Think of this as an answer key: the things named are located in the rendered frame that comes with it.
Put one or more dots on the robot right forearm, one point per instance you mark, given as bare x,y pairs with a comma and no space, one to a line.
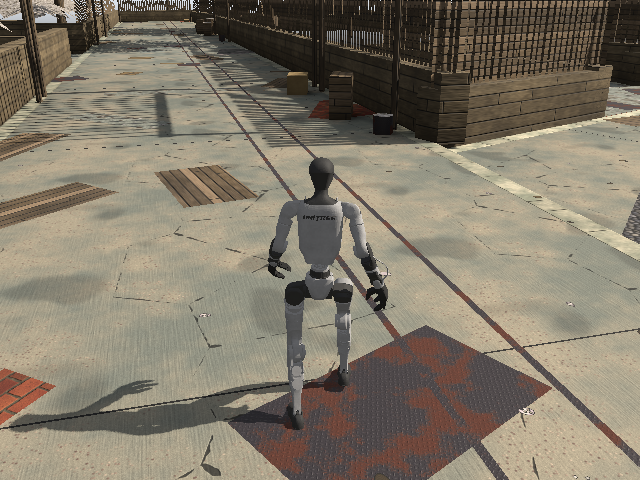
371,269

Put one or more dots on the left robot hand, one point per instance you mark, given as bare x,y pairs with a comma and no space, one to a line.
275,273

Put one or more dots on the robot left shin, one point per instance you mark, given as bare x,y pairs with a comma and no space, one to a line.
296,378

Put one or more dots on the robot left upper arm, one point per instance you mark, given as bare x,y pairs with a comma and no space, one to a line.
288,211

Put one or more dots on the robot left forearm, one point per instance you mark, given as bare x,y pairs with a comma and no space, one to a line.
274,257

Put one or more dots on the robot right thigh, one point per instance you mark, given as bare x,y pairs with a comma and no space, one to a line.
342,293

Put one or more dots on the right robot hand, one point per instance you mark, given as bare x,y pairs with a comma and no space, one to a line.
382,296

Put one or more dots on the robot right upper arm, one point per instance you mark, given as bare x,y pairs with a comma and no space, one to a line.
352,212

